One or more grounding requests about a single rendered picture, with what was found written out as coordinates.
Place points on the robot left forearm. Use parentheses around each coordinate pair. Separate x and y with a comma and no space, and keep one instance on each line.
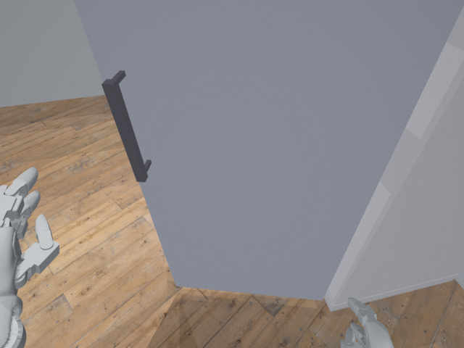
(12,331)

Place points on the fridge door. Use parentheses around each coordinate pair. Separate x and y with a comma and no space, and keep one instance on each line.
(269,124)

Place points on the handle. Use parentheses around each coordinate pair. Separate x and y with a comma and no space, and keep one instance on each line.
(120,114)

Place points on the robot left hand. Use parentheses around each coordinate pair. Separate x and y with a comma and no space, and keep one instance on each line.
(16,206)

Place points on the robot right hand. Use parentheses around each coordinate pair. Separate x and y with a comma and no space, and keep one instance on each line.
(373,335)

